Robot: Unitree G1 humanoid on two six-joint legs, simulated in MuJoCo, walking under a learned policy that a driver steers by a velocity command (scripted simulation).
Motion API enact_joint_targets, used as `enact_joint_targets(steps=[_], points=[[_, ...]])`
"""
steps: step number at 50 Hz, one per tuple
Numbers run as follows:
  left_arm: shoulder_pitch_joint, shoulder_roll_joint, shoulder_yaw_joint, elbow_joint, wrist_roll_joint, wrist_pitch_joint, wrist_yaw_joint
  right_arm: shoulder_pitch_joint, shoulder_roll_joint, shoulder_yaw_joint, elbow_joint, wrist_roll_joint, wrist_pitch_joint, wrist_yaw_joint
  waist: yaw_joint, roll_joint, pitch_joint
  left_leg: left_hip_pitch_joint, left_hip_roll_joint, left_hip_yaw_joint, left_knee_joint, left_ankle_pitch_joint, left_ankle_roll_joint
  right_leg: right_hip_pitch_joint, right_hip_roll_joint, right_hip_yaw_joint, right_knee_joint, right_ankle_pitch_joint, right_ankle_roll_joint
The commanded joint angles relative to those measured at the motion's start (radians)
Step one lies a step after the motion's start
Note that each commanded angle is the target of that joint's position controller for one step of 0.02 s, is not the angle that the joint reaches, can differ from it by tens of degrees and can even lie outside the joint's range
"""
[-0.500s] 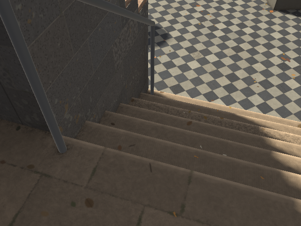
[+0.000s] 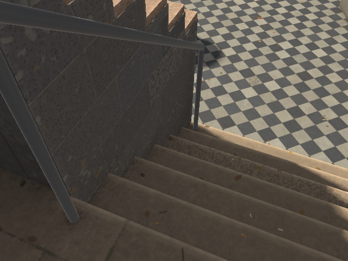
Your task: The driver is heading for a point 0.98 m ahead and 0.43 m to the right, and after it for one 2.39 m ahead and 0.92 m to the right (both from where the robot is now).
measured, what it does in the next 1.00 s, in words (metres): walks ahead, turning right: left foot, then right foot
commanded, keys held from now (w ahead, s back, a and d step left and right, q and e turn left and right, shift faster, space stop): w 0.04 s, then w+e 0.96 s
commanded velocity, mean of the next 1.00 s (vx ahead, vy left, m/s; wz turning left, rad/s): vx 0.50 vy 0.00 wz -0.44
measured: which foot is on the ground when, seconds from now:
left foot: up 0.00-0.12, down 0.14-0.60, up 0.62-1.00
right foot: down 0.00-0.14, up 0.16-0.60, down 0.62-1.00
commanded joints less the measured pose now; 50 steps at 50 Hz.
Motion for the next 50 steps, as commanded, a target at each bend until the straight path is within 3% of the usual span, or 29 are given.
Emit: enact_joint_targets(steps=[1, 4, 6, 7, 8, 9, 10, 12, 14, 17, 22, 24, 26, 27, 28, 29, 30, 31, 32, 33, 34, 35, 36, 38, 39, 42, 43, 47, 50], points=[[0.090, 0.134, 0.019, -0.016, 0.010, -0.008, 0.011, -0.130, -0.062, -0.012, -0.083, 0.008, -0.017, -0.006, 0.014, -0.073, 0.100, -0.040, -0.029, 0.032, -0.092, 0.000, 0.011, 0.013, -0.307, 0.180, -0.071, 0.410, -0.132], [0.067, 0.149, 0.021, -0.020, 0.011, -0.012, 0.016, -0.128, -0.072, -0.021, -0.098, 0.010, -0.029, -0.017, -0.011, -0.084, 0.085, 0.038, -0.063, 0.040, -0.164, -0.071, 0.042, 0.060, -0.315, 0.182, 0.017, 0.576, -0.127], [0.009, 0.178, 0.028, -0.034, 0.003, -0.012, 0.014, 0.076, -0.092, -0.038, -0.038, 0.004, -0.041, -0.028, -0.106, -0.087, -0.011, 0.330, -0.131, 0.068, -0.251, -0.073, 0.064, -0.008, -0.266, 0.146, 0.229, 0.810, -0.089], [-0.011, 0.181, 0.027, -0.043, -0.010, -0.012, 0.009, 0.264, -0.127, -0.057, 0.020, -0.011, -0.044, -0.037, -0.180, -0.056, -0.114, 0.596, -0.094, 0.027, -0.289, -0.062, 0.086, -0.138, -0.216, 0.117, 0.434, 0.716, -0.064], [-0.014, 0.130, 0.013, -0.080, -0.020, -0.011, 0.007, 0.458, -0.229, -0.083, 0.037, -0.040, -0.050, -0.048, -0.241, 0.063, -0.264, 0.856, 0.188, -0.273, -0.336, -0.218, 0.136, -0.351, -0.140, 0.072, 0.768, 0.285, -0.037], [0.097, 0.058, 0.005, -0.080, -0.034, -0.001, 0.004, 0.412, -0.277, -0.086, 0.029, -0.035, -0.042, -0.041, -0.156, 0.186, -0.299, 0.934, 0.385, -0.654, -0.475, -0.299, 0.230, -0.626, -0.018, 0.082, 1.004, -0.287, -0.012], [0.024, 0.155, 0.028, -0.079, -0.010, 0.008, 0.003, 0.338, -0.205, -0.075, 0.023, -0.012, -0.031, -0.039, -0.148, 0.064, -0.182, 0.799, 0.345, -0.599, -0.505, -0.438, 0.226, -0.679, -0.096, 0.147, 1.061, -0.206, -0.016], [-0.091, 0.141, 0.037, -0.123, -0.001, 0.010, -0.012, 0.183, -0.110, -0.047, -0.003, -0.006, -0.045, -0.032, -0.093, 0.016, -0.013, 0.563, 0.260, -0.362, -0.578, -0.304, 0.165, -0.654, -0.156, 0.150, 0.980, -0.060, -0.008], [-0.089, 0.112, 0.041, -0.133, 0.015, 0.040, -0.022, 0.188, -0.069, -0.033, 0.007, 0.001, -0.061, -0.049, -0.053, 0.044, 0.007, 0.474, 0.201, -0.196, -0.590, -0.097, 0.110, -0.589, -0.181, 0.152, 0.932, -0.011, 0.005], [-0.117, 0.064, 0.039, -0.165, 0.014, 0.070, -0.026, 0.269, -0.089, -0.033, 0.036, 0.011, -0.078, -0.055, -0.030, 0.044, 0.013, 0.470, 0.185, -0.050, -0.554, 0.217, 0.083, -0.618, -0.176, 0.127, 0.910, 0.059, 0.012], [-0.341, 0.057, 0.022, -0.289, 0.012, 0.084, -0.040, 0.278, -0.123, -0.026, 0.033, 0.027, -0.088, -0.060, -0.039, 0.081, 0.061, 0.387, 0.118, 0.123, -0.522, 0.357, 0.041, -0.577, -0.140, 0.032, 0.598, 0.292, 0.016], [-0.368, 0.064, 0.016, -0.310, 0.018, 0.098, -0.049, 0.307, -0.159, -0.031, 0.037, 0.018, -0.082, -0.068, -0.052, 0.104, 0.035, 0.383, 0.121, 0.160, -0.475, 0.423, 0.041, -0.474, -0.098, -0.036, 0.589, 0.293, 0.019], [-0.371, 0.091, 0.021, -0.329, 0.009, 0.102, -0.050, 0.304, -0.169, -0.032, 0.031, 0.009, -0.069, -0.068, -0.047, 0.102, 0.034, 0.395, 0.133, 0.192, -0.416, 0.463, 0.048, -0.406, -0.081, -0.043, 0.529, 0.251, -0.004], [-0.311, 0.116, 0.034, -0.309, 0.014, 0.096, -0.042, 0.266, -0.180, -0.034, 0.005, 0.005, -0.069, -0.070, -0.023, 0.091, -0.019, 0.388, 0.122, 0.224, -0.320, 0.605, 0.049, -0.299, -0.036, -0.093, 0.595, 0.308, -0.023], [-0.246, 0.127, 0.040, -0.297, 0.020, 0.096, -0.036, 0.245, -0.187, -0.034, -0.009, 0.012, -0.066, -0.072, 0.009, 0.119, -0.049, 0.405, 0.137, 0.230, -0.223, 0.712, 0.049, -0.254, -0.026, -0.072, 0.603, 0.216, -0.053], [-0.216, 0.149, 0.047, -0.305, 0.023, 0.101, -0.036, 0.236, -0.213, -0.041, -0.012, 0.016, -0.052, -0.077, 0.024, 0.152, -0.044, 0.444, 0.182, 0.198, -0.163, 0.748, 0.055, -0.259, -0.038, -0.012, 0.501, -0.057, -0.078], [-0.151, 0.175, 0.061, -0.291, 0.031, 0.096, -0.033, 0.228, -0.223, -0.045, -0.017, 0.010, -0.032, -0.084, 0.055, 0.112, -0.074, 0.482, 0.197, 0.181, -0.005, 0.749, 0.059, -0.211, -0.015, -0.011, 0.440, -0.128, -0.102], [-0.021, 0.203, 0.077, -0.258, 0.028, 0.077, -0.020, 0.208, -0.223, -0.051, -0.028, 0.014, -0.008, -0.084, 0.131, 0.014, -0.119, 0.413, 0.158, 0.193, 0.323, 0.567, 0.027, -0.081, -0.035, 0.066, 0.274, -0.039, -0.145], [-0.093, 0.284, 0.086, -0.279, 0.008, 0.065, -0.010, 0.286, -0.109, -0.032, -0.046, -0.006, 0.003, -0.076, 0.014, -0.211, -0.111, 0.160, 0.021, 0.173, 0.638, -0.325, -0.004, 0.009, -0.269, 0.399, 0.248, 0.280, -0.178], [-0.114, 0.326, 0.094, -0.322, -0.021, 0.064, -0.021, 0.311, -0.124, -0.042, -0.119, 0.007, 0.000, -0.060, -0.015, -0.271, -0.194, -0.147, -0.121, 0.000, 0.815, -0.489, -0.062, 0.196, -0.399, 0.788, 0.168, 0.526, -0.378], [-0.092, 0.297, 0.092, -0.322, -0.039, 0.073, -0.012, 0.236, -0.194, -0.051, -0.134, -0.004, -0.013, -0.054, 0.019, -0.167, -0.148, -0.235, -0.062, -0.083, 0.744, -0.426, -0.077, 0.133, -0.412, 0.739, 0.088, 0.357, -0.386], [-0.133, 0.246, 0.078, -0.323, -0.033, 0.080, -0.005, 0.189, -0.231, -0.064, -0.138, 0.012, -0.019, -0.056, -0.012, -0.081, -0.041, -0.210, -0.031, -0.086, 0.668, -0.363, -0.084, 0.011, -0.384, 0.648, 0.076, 0.302, -0.349], [-0.173, 0.220, 0.068, -0.330, -0.018, 0.082, -0.003, 0.182, -0.231, -0.067, -0.127, 0.012, -0.014, -0.062, -0.059, -0.016, 0.006, -0.142, -0.003, -0.089, 0.568, -0.336, -0.087, -0.106, -0.334, 0.564, 0.071, 0.309, -0.290], [-0.194, 0.192, 0.055, -0.337, -0.026, 0.065, 0.003, 0.194, -0.194, -0.067, -0.115, -0.014, 0.035, -0.064, -0.099, -0.007, -0.009, -0.019, 0.020, -0.110, 0.431, -0.263, -0.105, -0.207, -0.244, 0.440, 0.113, 0.442, -0.230], [-0.163, 0.202, 0.054, -0.337, -0.028, 0.061, 0.007, 0.211, -0.177, -0.067, -0.107, -0.028, 0.054, -0.049, -0.094, -0.019, -0.044, -0.002, 0.007, -0.087, 0.414, -0.260, -0.105, -0.193, -0.218, 0.429, 0.117, 0.500, -0.224], [-0.096, 0.222, 0.057, -0.337, -0.021, 0.058, 0.013, 0.155, -0.140, -0.054, -0.125, -0.027, 0.077, -0.040, -0.076, -0.033, -0.063, -0.006, -0.012, -0.056, 0.384, -0.182, -0.107, -0.215, -0.187, 0.399, 0.136, 0.608, -0.210], [-0.064, 0.238, 0.058, -0.338, 0.003, 0.056, 0.011, 0.173, -0.153, -0.060, -0.109, -0.023, 0.076, -0.036, -0.065, -0.036, -0.090, -0.011, -0.024, -0.050, 0.422, -0.068, -0.080, -0.195, -0.192, 0.421, 0.149, 0.561, -0.211], [-0.033, 0.230, 0.050, -0.372, -0.006, 0.073, 0.022, 0.040, -0.180, -0.064, -0.150, -0.029, 0.068, -0.034, -0.037, -0.063, -0.037, -0.129, -0.032, -0.069, 0.412, -0.027, -0.067, -0.165, -0.185, 0.494, 0.205, 0.540, -0.202], [0.092, 0.250, 0.057, -0.318, -0.011, 0.050, 0.037, -0.064, -0.222, -0.083, -0.195, -0.024, 0.056, -0.035, -0.003, -0.092, -0.001, -0.329, -0.032, -0.174, 0.250, 0.048, -0.079, 0.024, -0.199, 0.597, 0.271, 0.383, -0.213]])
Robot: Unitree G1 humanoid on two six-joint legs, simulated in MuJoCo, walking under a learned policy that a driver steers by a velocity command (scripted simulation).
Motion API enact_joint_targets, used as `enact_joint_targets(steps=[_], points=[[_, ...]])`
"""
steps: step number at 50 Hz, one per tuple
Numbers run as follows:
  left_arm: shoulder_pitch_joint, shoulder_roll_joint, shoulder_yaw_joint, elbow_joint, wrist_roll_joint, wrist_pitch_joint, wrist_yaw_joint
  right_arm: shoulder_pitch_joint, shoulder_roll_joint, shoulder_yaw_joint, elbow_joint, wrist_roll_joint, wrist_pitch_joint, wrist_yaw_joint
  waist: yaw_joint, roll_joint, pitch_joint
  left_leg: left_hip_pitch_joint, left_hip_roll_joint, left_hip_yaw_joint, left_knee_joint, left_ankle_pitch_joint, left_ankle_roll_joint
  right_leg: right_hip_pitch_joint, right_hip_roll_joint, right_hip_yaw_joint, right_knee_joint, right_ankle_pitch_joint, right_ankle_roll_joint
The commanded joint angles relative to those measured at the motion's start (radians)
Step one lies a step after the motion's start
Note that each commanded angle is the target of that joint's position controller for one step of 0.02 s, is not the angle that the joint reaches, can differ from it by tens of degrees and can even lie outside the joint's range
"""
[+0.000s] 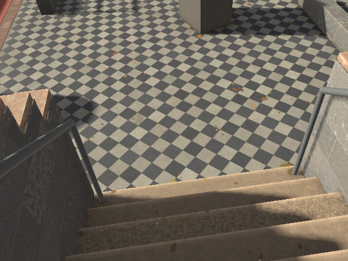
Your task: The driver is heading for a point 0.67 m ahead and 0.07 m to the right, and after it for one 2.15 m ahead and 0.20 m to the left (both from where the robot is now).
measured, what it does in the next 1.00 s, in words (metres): goes down, turning right: left foot 0.19 m lower, then right foot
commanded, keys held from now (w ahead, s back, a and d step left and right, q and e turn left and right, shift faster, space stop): w+e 0.58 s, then w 0.42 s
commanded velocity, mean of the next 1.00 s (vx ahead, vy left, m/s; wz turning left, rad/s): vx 0.50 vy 0.00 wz -0.46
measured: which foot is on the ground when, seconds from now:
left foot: up 0.00-0.30, down 0.32-0.90, up 0.92-1.00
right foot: down 0.00-0.34, up 0.36-0.84, down 0.86-1.00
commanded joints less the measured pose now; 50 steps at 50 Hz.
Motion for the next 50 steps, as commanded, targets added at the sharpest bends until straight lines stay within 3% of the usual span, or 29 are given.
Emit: enact_joint_targets(steps=[1, 7, 10, 14, 16, 17, 18, 19, 20, 21, 22, 23, 24, 26, 28, 30, 31, 36, 39, 40, 41, 43, 44, 45, 46, 47, 48, 49, 50], points=[[0.095, 0.161, 0.040, -0.023, -0.004, -0.026, 0.012, -0.100, -0.127, -0.036, -0.094, 0.007, -0.020, -0.003, -0.006, -0.118, 0.066, -0.288, -0.005, -0.072, -0.092, 0.037, -0.013, 0.221, -0.284, 0.389, -0.017, 0.520, -0.171], [-0.008, 0.122, 0.015, -0.052, -0.006, -0.027, 0.013, -0.105, -0.049, -0.003, -0.120, -0.009, -0.024, 0.035, -0.023, -0.094, 0.044, 0.070, -0.084, -0.019, -0.283, 0.392, 0.001, -0.170, -0.149, 0.373, 0.129, 0.126, -0.134], [-0.051, 0.119, 0.007, -0.069, 0.012, -0.017, 0.000, -0.087, -0.038, 0.007, -0.138, 0.019, -0.054, 0.032, -0.006, -0.127, 0.068, 0.289, -0.114, 0.010, -0.440, 0.352, 0.012, -0.288, -0.097, 0.347, 0.201, 0.101, -0.097], [-0.015, 0.090, -0.006, -0.021, 0.031, 0.023, 0.041, 0.089, -0.041, 0.002, -0.065, 0.073, -0.092, -0.006, 0.003, -0.083, 0.118, 0.387, 0.019, -0.070, -0.910, 0.535, 0.018, -0.094, -0.040, 0.343, 0.538, 0.138, -0.090], [-0.034, 0.099, -0.001, -0.006, 0.015, 0.026, 0.008, 0.355, -0.072, -0.023, 0.010, 0.045, -0.086, -0.022, -0.091, 0.014, -0.018, 0.821, 0.002, 0.051, -0.770, 0.614, 0.009, -0.318, 0.017, 0.184, 0.932, 0.041, -0.063], [0.041, 0.045, 0.005, -0.018, -0.009, 0.010, -0.022, 0.437, -0.125, -0.028, 0.014, 0.039, -0.080, -0.017, -0.081, 0.198, -0.122, 1.037, 0.159, -0.131, -0.586, 0.726, 0.059, -0.555, 0.092, 0.098, 1.351, -0.513, -0.026], [0.083, 0.028, -0.002, -0.049, -0.040, 0.005, -0.001, 0.422, -0.102, -0.005, -0.019, 0.020, -0.081, 0.011, -0.047, 0.234, -0.158, 1.146, 0.284, -0.185, -0.283, 0.896, 0.091, -0.794, 0.034, 0.018, 1.609, -0.589, -0.008], [0.063, 0.035, -0.010, -0.047, -0.026, 0.007, 0.012, 0.458, -0.113, -0.011, -0.011, 0.045, -0.092, 0.024, -0.067, 0.175, -0.176, 1.110, 0.331, -0.238, -0.332, 0.731, 0.137, -0.907, -0.020, -0.018, 1.713, -0.495, -0.009], [-0.003, 0.070, 0.000, -0.051, 0.008, 0.017, 0.022, 0.480, -0.134, -0.017, 0.005, 0.054, -0.101, 0.021, -0.075, 0.099, -0.099, 0.961, 0.364, -0.317, -0.485, 0.455, 0.197, -0.963, -0.049, -0.082, 1.739, -0.358, 0.018], [-0.171, 0.117, 0.008, -0.109, 0.043, 0.024, 0.026, 0.383, -0.163, -0.025, -0.007, 0.065, -0.119, 0.006, -0.092, 0.131, -0.018, 0.781, 0.431, -0.490, -0.676, -0.027, 0.353, -1.022, -0.093, -0.096, 1.726, -0.244, 0.041], [-0.272, 0.168, 0.023, -0.114, 0.053, 0.045, 0.021, 0.337, -0.115, 0.008, 0.000, 0.049, -0.130, 0.007, -0.073, -0.008, 0.135, 0.565, 0.374, -0.409, -0.719, -0.103, 0.312, -0.985, -0.148, -0.008, 1.525, -0.105, 0.048], [-0.289, 0.127, 0.018, -0.105, 0.041, 0.064, 0.014, 0.345, -0.102, 0.020, 0.024, 0.032, -0.139, 0.009, -0.064, -0.006, 0.208, 0.419, 0.339, -0.366, -0.696, -0.019, 0.272, -0.947, -0.138, -0.008, 1.476, -0.091, 0.055], [-0.270, 0.069, 0.007, -0.074, 0.035, 0.070, 0.009, 0.354, -0.059, 0.036, 0.064, 0.042, -0.143, 0.005, -0.024, -0.041, 0.254, 0.324, 0.273, -0.255, -0.615, 0.121, 0.201, -0.938, -0.148, 0.032, 1.397, 0.012, 0.065], [-0.267, 0.023, 0.000, -0.069, 0.021, 0.073, -0.019, 0.304, -0.052, 0.057, 0.057, 0.038, -0.158, 0.003, 0.029, -0.007, 0.203, 0.203, 0.184, -0.108, -0.609, 0.069, 0.106, -0.840, -0.133, 0.011, 1.095, 0.254, 0.100], [-0.315, -0.008, -0.009, -0.075, 0.027, 0.064, -0.043, 0.275, -0.057, 0.067, 0.044, 0.044, -0.156, -0.003, 0.017, 0.056, 0.167, 0.106, 0.137, -0.017, -0.642, 0.137, 0.094, -0.640, -0.117, -0.074, 0.779, 0.457, 0.106], [-0.266, -0.004, 0.002, -0.026, 0.032, 0.071, -0.044, 0.361, -0.116, 0.051, 0.090, 0.045, -0.146, -0.006, -0.011, 0.134, 0.085, 0.288, 0.177, -0.049, -0.607, 0.292, 0.113, -0.621, -0.146, -0.080, 0.803, 0.518, 0.074], [-0.245, 0.016, 0.012, -0.001, 0.026, 0.070, -0.040, 0.379, -0.113, 0.048, 0.093, 0.045, -0.142, -0.001, -0.014, 0.105, 0.071, 0.350, 0.163, -0.016, -0.564, 0.249, 0.109, -0.635, -0.138, -0.084, 0.754, 0.589, 0.059], [-0.454, 0.048, 0.031, -0.019, 0.034, 0.059, -0.044, 0.562, -0.104, 0.043, 0.162, 0.002, -0.102, 0.001, -0.120, 0.081, 0.181, 0.665, 0.213, -0.069, -0.523, 0.215, 0.198, -0.816, -0.135, -0.105, 0.619, 0.274, 0.034], [-0.451, 0.048, 0.030, 0.021, 0.030, 0.051, -0.044, 0.556, -0.131, 0.034, 0.171, -0.019, -0.087, -0.004, -0.114, 0.073, 0.159, 0.698, 0.219, -0.021, -0.446, 0.452, 0.208, -0.697, -0.128, -0.193, 0.546, 0.130, 0.010], [-0.478, 0.038, 0.031, 0.034, 0.036, 0.035, -0.041, 0.635, -0.101, 0.037, 0.208, -0.032, -0.097, -0.012, -0.164, 0.100, 0.172, 0.873, 0.220, -0.083, -0.360, 0.364, 0.204, -0.830, -0.167, -0.013, 0.492, 0.270, 0.012], [-0.506, 0.046, 0.033, 0.033, 0.029, 0.021, -0.043, 0.648, -0.104, 0.039, 0.222, -0.039, -0.101, -0.017, -0.174, 0.108, 0.172, 0.965, 0.240, -0.104, -0.336, 0.359, 0.209, -0.916, -0.164, 0.005, 0.449, 0.251, 0.012], [-0.483, 0.057, 0.031, 0.068, 0.027, -0.006, -0.031, 0.589, -0.103, 0.037, 0.208, -0.030, -0.101, -0.014, -0.139, 0.064, 0.147, 0.895, 0.241, -0.076, -0.249, 0.466, 0.222, -0.783, -0.147, -0.063, 0.356, 0.192, -0.008], [-0.355, 0.083, 0.039, 0.116, 0.016, -0.024, -0.022, 0.565, -0.074, 0.043, 0.191, -0.021, -0.096, 0.000, -0.087, -0.057, 0.108, 0.664, 0.180, 0.005, -0.106, 0.446, 0.178, -0.470, -0.129, -0.107, 0.257, 0.155, -0.033], [-0.138, 0.082, 0.044, 0.172, 0.006, -0.040, -0.018, 0.472, -0.030, 0.062, 0.170, -0.005, -0.093, 0.016, 0.035, -0.222, 0.006, 0.284, 0.083, 0.154, 0.192, 0.320, 0.075, 0.015, -0.160, -0.016, 0.071, 0.151, -0.078], [0.057, 0.146, 0.065, 0.224, -0.006, -0.042, -0.014, 0.387, -0.026, 0.063, 0.125, -0.005, -0.101, 0.022, 0.152, -0.419, -0.112, -0.057, -0.032, 0.166, 0.522, -0.301, 0.014, 0.361, -0.322, 0.329, -0.027, 0.011, -0.144], [0.103, 0.152, 0.058, 0.257, -0.010, -0.039, -0.009, 0.260, -0.114, 0.035, 0.108, -0.039, -0.123, 0.013, 0.167, -0.224, -0.021, -0.221, -0.007, 0.001, 0.476, -0.548, 0.025, 0.339, -0.326, 0.356, 0.034, 0.040, -0.089], [0.079, 0.162, 0.057, 0.267, -0.003, -0.030, 0.007, 0.230, -0.096, 0.035, 0.095, -0.032, -0.137, 0.019, 0.136, -0.155, 0.030, -0.323, -0.007, -0.050, 0.423, -0.583, 0.017, 0.288, -0.370, 0.379, 0.067, -0.016, -0.094], [0.006, 0.134, 0.046, 0.252, 0.025, -0.017, 0.020, 0.182, -0.137, 0.019, 0.095, -0.014, -0.138, 0.028, 0.089, -0.003, 0.100, -0.294, -0.002, -0.046, 0.324, -0.635, 0.017, 0.085, -0.353, 0.361, 0.115, -0.133, -0.111], [-0.083, 0.122, 0.041, 0.225, 0.059, -0.022, 0.027, 0.199, -0.137, 0.007, 0.111, -0.014, -0.128, 0.033, 0.038, -0.012, 0.124, -0.203, -0.011, -0.070, 0.277, -0.581, 0.022, -0.082, -0.355, 0.344, 0.176, -0.173, -0.111]])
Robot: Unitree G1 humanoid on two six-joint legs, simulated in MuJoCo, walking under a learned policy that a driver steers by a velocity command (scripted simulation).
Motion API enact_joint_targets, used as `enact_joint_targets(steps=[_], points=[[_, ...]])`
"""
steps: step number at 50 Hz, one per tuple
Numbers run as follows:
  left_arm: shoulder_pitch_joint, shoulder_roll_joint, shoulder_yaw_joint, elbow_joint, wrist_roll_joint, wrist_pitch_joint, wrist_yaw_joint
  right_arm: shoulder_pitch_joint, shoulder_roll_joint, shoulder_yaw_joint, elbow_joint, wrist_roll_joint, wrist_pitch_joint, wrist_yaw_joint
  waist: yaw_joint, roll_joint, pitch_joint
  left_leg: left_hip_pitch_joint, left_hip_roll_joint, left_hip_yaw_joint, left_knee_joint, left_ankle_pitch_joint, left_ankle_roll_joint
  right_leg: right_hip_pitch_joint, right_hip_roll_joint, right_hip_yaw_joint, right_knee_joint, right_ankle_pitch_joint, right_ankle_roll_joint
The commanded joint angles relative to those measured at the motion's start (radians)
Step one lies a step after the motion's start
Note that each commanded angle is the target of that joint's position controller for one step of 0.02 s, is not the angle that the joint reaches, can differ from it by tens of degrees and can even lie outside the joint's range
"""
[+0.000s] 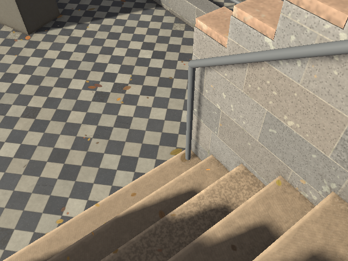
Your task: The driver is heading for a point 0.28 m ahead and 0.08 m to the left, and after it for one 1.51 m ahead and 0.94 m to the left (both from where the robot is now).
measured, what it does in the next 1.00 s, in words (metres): goes down, turning left: left foot 0.19 m lower, then right foot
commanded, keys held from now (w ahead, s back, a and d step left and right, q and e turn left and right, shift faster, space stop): w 0.10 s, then q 0.90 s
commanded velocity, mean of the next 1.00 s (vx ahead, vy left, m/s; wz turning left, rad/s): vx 0.17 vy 0.00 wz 0.37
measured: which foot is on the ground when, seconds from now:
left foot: up 0.00-0.18, down 0.20-0.72, up 0.74-1.00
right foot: down 0.00-0.18, up 0.20-0.54, down 0.56-0.62, up 0.64-0.72, down 0.74-1.00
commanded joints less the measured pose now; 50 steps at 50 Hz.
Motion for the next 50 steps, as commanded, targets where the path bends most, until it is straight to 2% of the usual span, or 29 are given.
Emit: enact_joint_targets(steps=[1, 2, 4, 5, 7, 8, 9, 10, 11, 12, 13, 14, 15, 16, 18, 20, 21, 27, 30, 33, 35, 37, 38, 39, 41, 42, 43, 45, 50], points=[[0.126, 0.129, 0.016, 0.036, 0.047, 0.000, 0.022, -0.108, -0.153, -0.053, -0.085, 0.028, -0.006, 0.002, 0.031, 0.019, 0.053, -0.239, -0.047, 0.001, -0.159, 0.240, -0.014, -0.008, -0.226, 0.386, -0.245, -0.120, -0.166], [0.021, 0.099, 0.013, 0.027, 0.029, -0.022, 0.028, -0.057, -0.066, -0.034, -0.075, 0.036, 0.020, 0.000, -0.067, 0.014, 0.050, -0.028, -0.097, 0.058, -0.286, 0.531, -0.021, -0.249, -0.166, 0.239, -0.194, -0.237, -0.105], [-0.064, 0.120, 0.020, 0.011, -0.007, -0.054, 0.039, -0.004, 0.000, -0.011, -0.074, 0.043, 0.052, 0.003, -0.137, -0.080, -0.005, 0.273, -0.116, 0.128, -0.435, 0.850, -0.054, -0.424, -0.138, 0.145, -0.196, -0.228, -0.079], [-0.081, 0.122, 0.018, 0.003, -0.015, -0.057, 0.040, -0.021, -0.005, -0.007, -0.096, 0.068, 0.057, -0.006, -0.130, -0.138, -0.010, 0.376, -0.105, 0.149, -0.535, 0.909, -0.061, -0.450, -0.136, 0.131, -0.219, -0.170, -0.080], [-0.073, 0.099, 0.021, 0.032, -0.017, -0.038, 0.047, -0.003, -0.083, -0.021, -0.093, 0.076, 0.061, -0.014, -0.129, -0.221, 0.036, 0.427, -0.045, 0.120, -0.765, 0.987, -0.017, -0.335, -0.124, 0.098, -0.072, 0.058, -0.085], [-0.111, 0.102, 0.020, 0.030, -0.019, -0.027, 0.043, 0.149, -0.107, -0.029, -0.038, 0.058, 0.062, -0.025, -0.198, -0.203, -0.038, 0.561, -0.076, 0.188, -0.710, 1.044, 0.021, -0.329, -0.124, 0.074, 0.114, 0.224, -0.081], [-0.145, 0.088, 0.018, 0.018, -0.033, -0.007, 0.041, 0.314, -0.141, -0.043, 0.016, 0.053, 0.064, -0.026, -0.282, -0.120, -0.044, 0.629, 0.019, 0.107, -0.892, 1.049, 0.118, -0.346, -0.078, 0.000, 0.459, 0.327, -0.061], [-0.140, 0.047, 0.011, 0.017, -0.015, 0.022, 0.039, 0.311, -0.150, -0.040, 0.032, 0.073, 0.055, -0.015, -0.299, 0.102, 0.034, 0.601, 0.124, -0.048, -1.129, 1.005, 0.185, -0.427, 0.049, -0.123, 0.920, -0.053, -0.048], [-0.053, -0.031, -0.013, -0.030, 0.001, 0.038, 0.032, 0.286, -0.131, -0.003, 0.029, 0.074, 0.030, 0.006, -0.129, 0.169, 0.077, 0.567, 0.135, -0.113, -0.822, 1.528, 0.131, -0.617, 0.084, -0.060, 1.187, -0.219, -0.073], [0.095, -0.041, -0.026, -0.054, -0.012, 0.033, 0.041, 0.306, -0.122, 0.008, 0.047, 0.059, 0.018, 0.013, -0.021, 0.232, 0.044, 0.590, 0.211, -0.198, -0.730, 1.735, 0.106, -0.714, 0.031, 0.063, 1.056, -0.104, -0.110], [0.128, 0.032, -0.022, -0.029, 0.001, 0.032, 0.037, 0.281, -0.111, 0.011, 0.037, 0.057, 0.011, 0.010, -0.008, 0.107, 0.046, 0.557, 0.202, -0.216, -0.745, 1.414, 0.109, -0.789, -0.029, 0.063, 0.875, 0.039, -0.097], [0.103, 0.047, -0.021, -0.023, 0.029, 0.033, 0.032, 0.215, -0.110, 0.013, 0.027, 0.062, 0.003, -0.003, 0.017, 0.063, 0.056, 0.483, 0.190, -0.249, -0.743, 1.287, 0.156, -0.793, -0.070, 0.042, 0.801, 0.111, -0.049], [0.033, 0.022, -0.035, -0.035, 0.045, 0.049, 0.018, 0.110, -0.064, 0.033, 0.010, 0.068, 0.003, -0.025, 0.052, -0.092, 0.049, 0.351, 0.115, -0.237, -0.812, 1.253, 0.142, -0.720, -0.073, -0.006, 0.668, 0.208, 0.011], [-0.041, 0.018, -0.049, -0.121, 0.056, 0.048, 0.001, 0.047, -0.124, 0.021, -0.036, 0.055, -0.012, -0.049, 0.083, -0.009, 0.046, 0.139, 0.155, -0.306, -0.824, 1.442, 0.168, -0.505, -0.106, -0.010, 0.312, 0.354, 0.039], [0.021, 0.016, -0.052, -0.072, 0.019, 0.068, 0.001, -0.012, -0.150, 0.007, -0.011, 0.060, -0.013, -0.049, 0.097, 0.118, -0.009, -0.006, 0.204, -0.376, -0.842, 1.393, 0.185, -0.170, -0.143, 0.044, 0.185, 0.484, 0.057], [0.059, 0.112, -0.017, -0.020, 0.009, 0.079, 0.006, -0.036, -0.139, 0.003, -0.036, 0.075, -0.002, -0.043, 0.105, 0.037, -0.014, 0.009, 0.164, -0.340, -0.741, 1.300, 0.173, -0.099, -0.120, 0.023, 0.202, 0.567, 0.044], [-0.047, 0.129, -0.011, -0.044, 0.006, 0.062, 0.012, 0.049, -0.086, 0.012, -0.008, 0.079, 0.007, -0.057, 0.036, -0.019, 0.027, 0.186, 0.121, -0.382, -0.670, 1.120, 0.190, -0.279, -0.148, 0.087, 0.111, 0.644, 0.041], [-0.354, 0.042, -0.034, -0.190, -0.013, -0.024, -0.007, 0.236, -0.079, -0.017, -0.008, 0.012, 0.051, -0.091, -0.150, 0.061, 0.072, 0.594, 0.052, -0.513, -0.557, 0.934, 0.283, -0.667, -0.130, 0.136, -0.177, 0.478, 0.087], [-0.247, 0.052, -0.035, -0.200, -0.010, -0.048, -0.028, 0.104, -0.009, -0.003, -0.071, 0.056, 0.041, -0.068, -0.091, -0.104, 0.067, 0.179, -0.068, -0.396, -0.501, 0.560, 0.194, -0.158, -0.082, 0.091, -0.442, 0.885, 0.079], [-0.136, -0.003, -0.046, -0.199, -0.024, -0.031, -0.032, 0.062, -0.083, -0.028, -0.081, 0.051, 0.042, -0.057, -0.069, -0.092, 0.048, 0.135, -0.177, -0.316, -0.408, 0.404, 0.125, 0.194, -0.063, 0.069, -0.803, 1.034, 0.087], [0.074, 0.032, -0.018, -0.144, -0.039, -0.015, -0.012, 0.018, -0.114, -0.037, -0.076, 0.044, 0.054, -0.067, 0.014, -0.058, -0.043, 0.088, -0.167, -0.288, -0.165, 0.397, 0.126, 0.479, -0.161, 0.069, -0.941, 1.223, 0.097], [0.286, 0.117, 0.004, -0.106, -0.009, 0.011, -0.003, 0.021, -0.105, -0.057, -0.097, 0.080, 0.061, -0.062, 0.108, -0.114, -0.144, -0.232, -0.245, -0.145, 0.219, -0.251, 0.087, 0.866, -0.304, 0.121, -0.758, 1.449, 0.084], [0.426, 0.152, -0.001, -0.109, -0.011, 0.019, -0.020, -0.025, -0.082, -0.060, -0.135, 0.108, 0.067, -0.070, 0.186, -0.129, -0.232, -0.335, -0.276, -0.056, 0.547, -0.457, 0.071, 0.951, -0.394, 0.114, -0.488, 1.865, 0.076], [0.364, 0.196, -0.002, -0.114, 0.001, 0.006, -0.034, 0.081, -0.021, -0.047, -0.223, 0.142, 0.078, -0.082, 0.033, -0.295, -0.334, -0.523, -0.230, -0.061, 0.736, -0.483, 0.038, 1.077, -0.600, 0.248, -0.286, 2.175, -0.072], [0.268, 0.124, -0.015, -0.175, -0.047, -0.009, -0.029, -0.067, -0.063, -0.039, -0.253, 0.068, 0.103, -0.071, 0.065, -0.224, -0.286, -0.640, -0.164, -0.011, 0.757, -0.241, 0.018, 0.820, -0.552, 0.250, -0.433, 1.481, -0.173], [0.188, 0.189, 0.001, -0.209, -0.039, -0.014, -0.003, -0.150, -0.061, -0.035, -0.301, 0.021, 0.115, -0.060, 0.053, -0.284, -0.279, -0.653, -0.155, 0.006, 0.861, -0.100, 0.006, 0.656, -0.620, 0.388, -0.547, 1.138, -0.291], [0.176, 0.156, -0.015, -0.212, -0.030, -0.009, 0.014, -0.233, -0.094, -0.040, -0.326, 0.007, 0.131, -0.055, 0.040, -0.186, -0.223, -0.647, -0.150, -0.017, 0.872, -0.016, -0.008, 0.504, -0.612, 0.367, -0.602, 1.015, -0.314], [0.145, 0.135, -0.042, -0.226, 0.012, 0.008, 0.012, -0.310, -0.083, -0.034, -0.373, 0.036, 0.169, -0.053, -0.010, -0.144, -0.116, -0.580, -0.161, -0.008, 0.791, 0.193, -0.034, 0.175, -0.496, 0.225, -0.623, 0.794, -0.229], [0.154, 0.119, -0.075, -0.273, -0.017, 0.040, 0.038, -0.474, -0.036, -0.017, -0.494, 0.041, 0.212, -0.049, -0.007, -0.167, -0.064, -0.712, -0.195, 0.012, 0.909, 0.349, -0.113, 0.028, -0.399, 0.149, -0.648, 0.280, -0.138]])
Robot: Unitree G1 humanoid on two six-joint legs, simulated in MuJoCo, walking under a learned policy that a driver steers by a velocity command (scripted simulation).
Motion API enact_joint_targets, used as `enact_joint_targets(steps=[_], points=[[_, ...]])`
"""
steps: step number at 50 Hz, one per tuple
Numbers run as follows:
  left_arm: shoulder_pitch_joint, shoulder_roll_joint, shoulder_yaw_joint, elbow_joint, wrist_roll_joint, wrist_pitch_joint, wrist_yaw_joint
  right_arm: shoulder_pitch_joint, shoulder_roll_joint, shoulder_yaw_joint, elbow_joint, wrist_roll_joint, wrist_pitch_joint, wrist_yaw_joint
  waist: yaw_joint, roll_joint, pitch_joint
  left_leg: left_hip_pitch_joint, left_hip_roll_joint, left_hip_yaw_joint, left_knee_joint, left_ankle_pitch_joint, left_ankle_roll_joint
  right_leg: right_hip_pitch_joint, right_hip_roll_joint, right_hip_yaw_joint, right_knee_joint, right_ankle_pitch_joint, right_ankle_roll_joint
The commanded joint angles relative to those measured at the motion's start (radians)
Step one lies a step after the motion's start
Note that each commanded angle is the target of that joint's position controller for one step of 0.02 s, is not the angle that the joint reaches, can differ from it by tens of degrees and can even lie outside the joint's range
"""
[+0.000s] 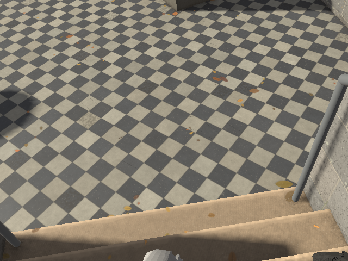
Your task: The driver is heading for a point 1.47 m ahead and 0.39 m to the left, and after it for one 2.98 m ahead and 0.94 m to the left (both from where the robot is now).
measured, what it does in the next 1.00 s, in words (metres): climbs, turning left: left foot 0.19 m higher, then right foot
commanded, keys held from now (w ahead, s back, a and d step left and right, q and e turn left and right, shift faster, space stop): q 0.40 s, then no key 0.38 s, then w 0.22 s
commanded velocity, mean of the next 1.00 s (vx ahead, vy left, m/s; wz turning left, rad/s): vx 0.04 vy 0.00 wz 0.37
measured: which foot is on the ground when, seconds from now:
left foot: up 0.00-0.32, down 0.34-0.90, up 0.92-1.00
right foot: down 0.00-0.34, up 0.36-0.80, down 0.82-1.00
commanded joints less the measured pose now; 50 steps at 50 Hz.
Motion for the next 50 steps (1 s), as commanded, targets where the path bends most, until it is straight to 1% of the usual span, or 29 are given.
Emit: enact_joint_targets(steps=[1, 7, 9, 10, 13, 14, 16, 17, 18, 19, 20, 21, 22, 23, 25, 28, 30, 32, 35, 36, 39, 40, 41, 42, 43, 45, 46, 47, 50], points=[[-0.075, 0.115, 0.012, -0.142, -0.001, -0.011, 0.014, -0.018, 0.012, 0.017, -0.136, 0.000, 0.012, 0.005, -0.052, -0.125, -0.066, -0.042, 0.003, -0.006, 0.092, 0.091, -0.033, -0.038, -0.250, 0.269, -0.263, -0.099, -0.155], [0.024, 0.195, 0.056, -0.166, 0.023, -0.033, 0.020, -0.136, -0.040, 0.004, -0.234, -0.002, 0.003, 0.003, 0.062, -0.133, -0.125, -0.123, 0.053, -0.048, 0.195, -0.059, -0.023, 0.287, -0.320, 0.304, -0.270, -0.001, -0.189], [0.025, 0.220, 0.073, -0.171, 0.030, -0.036, 0.024, -0.169, -0.049, 0.006, -0.273, 0.014, 0.001, 0.010, 0.075, -0.153, -0.118, -0.123, 0.093, -0.061, 0.161, -0.125, -0.014, 0.337, -0.354, 0.290, -0.307, -0.036, -0.195], [0.026, 0.273, 0.079, -0.171, 0.027, -0.031, 0.015, -0.154, -0.029, 0.017, -0.278, 0.051, -0.011, 0.015, 0.084, -0.190, -0.136, 0.003, 0.103, 0.030, 0.178, -0.382, 0.028, 0.324, -0.386, 0.237, -0.382, 0.209, -0.228], [-0.046, 0.303, 0.094, -0.181, 0.036, -0.040, 0.002, -0.120, -0.042, 0.037, -0.274, 0.070, -0.027, 0.029, 0.053, -0.179, -0.164, 0.306, 0.170, 0.034, -0.225, -0.531, 0.124, 0.243, -0.338, 0.028, -0.371, 0.290, -0.121], [-0.111, 0.315, 0.099, -0.197, 0.028, -0.037, -0.005, -0.036, -0.043, 0.043, -0.251, 0.075, -0.023, 0.031, 0.006, -0.201, -0.175, 0.518, 0.164, 0.066, -0.352, -0.565, 0.157, 0.121, -0.311, -0.069, -0.387, 0.304, -0.064], [-0.166, 0.327, 0.122, -0.201, -0.016, -0.015, -0.022, 0.212, -0.067, 0.042, -0.173, 0.073, -0.015, 0.039, -0.077, -0.259, -0.154, 0.875, 0.097, 0.069, -0.632, -0.641, 0.226, -0.130, -0.276, -0.128, -0.336, 0.165, -0.018], [-0.189, 0.325, 0.145, -0.187, -0.025, 0.017, -0.020, 0.415, -0.100, 0.030, -0.094, 0.064, -0.024, 0.049, -0.179, -0.055, -0.047, 0.910, 0.081, -0.089, -0.971, -0.608, 0.266, -0.273, -0.206, -0.139, -0.001, 0.004, 0.000], [-0.316, 0.225, 0.131, -0.300, -0.003, 0.048, -0.036, 0.564, -0.207, 0.014, -0.032, 0.065, -0.048, 0.051, -0.252, 0.495, 0.196, 0.913, 0.254, -0.747, -1.406, -0.199, 0.330, -0.887, 0.008, -0.052, 0.470, -0.840, 0.045], [-0.649, 0.228, 0.121, -0.435, 0.034, 0.032, -0.086, 0.575, -0.265, 0.002, -0.070, 0.113, -0.093, 0.005, -0.394, 0.474, 0.341, 0.640, 0.319, -1.251, -1.811, -0.074, 0.321, -1.055, 0.060, 0.290, 0.556, -0.751, 0.089], [-0.507, 0.115, 0.086, -0.422, 0.006, -0.001, -0.065, 0.399, -0.246, 0.013, -0.079, 0.051, -0.119, -0.033, -0.189, 0.353, 0.326, 0.535, 0.333, -1.192, -1.821, -0.153, 0.308, -0.926, 0.142, 0.452, 0.551, -0.536, 0.090], [-0.242, 0.053, 0.067, -0.315, 0.007, -0.022, -0.045, 0.161, -0.226, 0.009, -0.065, 0.017, -0.104, -0.046, 0.046, 0.342, 0.205, 0.541, 0.292, -0.918, -1.624, 0.007, 0.303, -0.797, 0.180, 0.458, 0.538, -0.313, 0.061], [-0.173, 0.067, 0.067, -0.262, 0.033, -0.016, -0.025, 0.034, -0.190, 0.015, -0.069, 0.010, -0.095, -0.047, 0.116, 0.363, 0.032, 0.509, 0.258, -0.685, -1.443, 0.088, 0.272, -0.637, 0.219, 0.399, 0.631, -0.108, 0.039], [-0.142, 0.114, 0.087, -0.202, 0.044, 0.007, -0.013, -0.003, -0.112, 0.036, -0.070, 0.011, -0.095, -0.025, 0.137, 0.254, -0.076, 0.418, 0.224, -0.562, -1.367, 0.150, 0.245, -0.455, 0.241, 0.323, 0.738, 0.041, 0.051], [-0.145, 0.155, 0.107, -0.163, 0.016, 0.067, -0.007, -0.007, -0.036, 0.065, -0.045, 0.029, -0.098, 0.013, 0.150, 0.132, -0.109, 0.284, 0.219, -0.450, -1.378, 0.061, 0.217, -0.278, 0.221, 0.231, 0.882, 0.161, 0.095], [-0.229, 0.097, 0.073, -0.163, 0.009, 0.098, -0.038, 0.094, -0.034, 0.073, 0.011, 0.051, -0.107, 0.010, 0.100, 0.003, -0.077, 0.366, 0.223, -0.402, -1.368, -0.032, 0.267, -0.260, 0.174, 0.196, 0.889, 0.222, 0.103], [-0.274, 0.087, 0.064, -0.154, 0.020, 0.097, -0.054, 0.196, -0.047, 0.074, 0.054, 0.038, -0.118, -0.008, 0.037, 0.000, -0.062, 0.518, 0.214, -0.392, -1.341, -0.032, 0.282, -0.343, 0.177, 0.217, 0.815, 0.229, 0.099], [-0.273, 0.108, 0.079, -0.129, 0.019, 0.083, -0.037, 0.283, -0.064, 0.067, 0.086, 0.021, -0.137, -0.015, -0.026, 0.060, -0.096, 0.729, 0.225, -0.403, -1.347, 0.272, 0.295, -0.387, 0.186, 0.292, 0.784, 0.079, 0.108], [-0.350, 0.107, 0.081, -0.138, 0.021, 0.069, -0.013, 0.376, -0.067, 0.058, 0.135, 0.008, -0.155, -0.026, -0.106, 0.088, -0.072, 0.921, 0.252, -0.451, -1.321, 0.467, 0.329, -0.535, 0.200, 0.379, 0.709, -0.058, 0.128], [-0.321, 0.091, 0.077, -0.137, 0.004, 0.070, -0.018, 0.320, -0.069, 0.065, 0.110, 0.002, -0.153, -0.023, -0.063, 0.083, -0.067, 0.858, 0.290, -0.459, -1.410, 0.747, 0.347, -0.429, 0.199, 0.315, 0.661, -0.166, 0.119], [-0.268, 0.109, 0.083, -0.105, -0.009, 0.081, -0.030, 0.250, -0.072, 0.061, 0.106, 0.005, -0.169, -0.004, -0.042, 0.104, -0.102, 0.758, 0.303, -0.484, -1.408, 0.742, 0.379, -0.223, 0.151, 0.298, 0.581, -0.179, 0.099], [-0.250, 0.096, 0.073, -0.098, -0.008, 0.080, -0.040, 0.219, -0.064, 0.063, 0.105, 0.008, -0.173, -0.001, -0.022, 0.111, -0.116, 0.739, 0.279, -0.460, -1.415, 0.602, 0.360, -0.162, 0.122, 0.269, 0.487, -0.174, 0.095], [-0.169, 0.014, 0.039, -0.064, -0.006, 0.082, -0.058, 0.138, -0.026, 0.080, 0.090, 0.021, -0.171, -0.004, 0.031, 0.134, -0.147, 0.655, 0.270, -0.435, -1.559, 0.583, 0.300, 0.077, 0.087, 0.221, 0.301, -0.290, 0.075], [-0.079, 0.006, 0.027, -0.018, -0.002, 0.079, -0.069, 0.121, -0.043, 0.068, 0.094, 0.024, -0.162, -0.005, 0.057, 0.083, -0.135, 0.544, 0.188, -0.332, -1.566, 0.435, 0.235, 0.310, 0.080, 0.173, 0.156, -0.023, 0.057], [-0.038, 0.053, 0.035, 0.022, -0.005, 0.069, -0.067, 0.164, -0.057, 0.053, 0.120, 0.017, -0.152, -0.007, 0.041, -0.026, -0.085, 0.511, 0.106, -0.184, -1.499, 0.294, 0.175, 0.373, 0.086, 0.218, 0.127, 0.173, 0.022], [-0.026, 0.158, 0.062, 0.023, -0.003, 0.051, -0.058, 0.145, -0.116, 0.016, 0.136, 0.026, -0.133, -0.005, 0.038, -0.115, -0.015, 0.531, 0.039, -0.058, -1.299, 0.065, 0.139, 0.270, 0.018, 0.450, -0.036, 0.092, -0.082], [-0.021, 0.217, 0.076, 0.026, 0.002, 0.039, -0.055, 0.108, -0.109, 0.010, 0.118, 0.027, -0.135, 0.005, 0.030, -0.207, 0.005, 0.487, 0.022, -0.016, -1.260, -0.114, 0.141, 0.246, -0.057, 0.619, -0.125, 0.029, -0.153], [-0.048, 0.221, 0.079, 0.023, 0.004, 0.029, -0.054, 0.074, -0.103, 0.007, 0.120, 0.025, -0.136, 0.015, 0.019, -0.222, 0.039, 0.452, 0.049, 0.003, -1.221, -0.213, 0.141, 0.223, -0.105, 0.699, -0.172, -0.035, -0.197], [-0.047, 0.193, 0.088, 0.020, 0.008, 0.014, -0.050, 0.056, -0.066, 0.006, 0.147, 0.021, -0.146, 0.034, 0.023, -0.181, 0.056, 0.488, 0.113, 0.011, -1.165, -0.075, 0.143, 0.178, -0.109, 0.635, -0.166, -0.101, -0.199]])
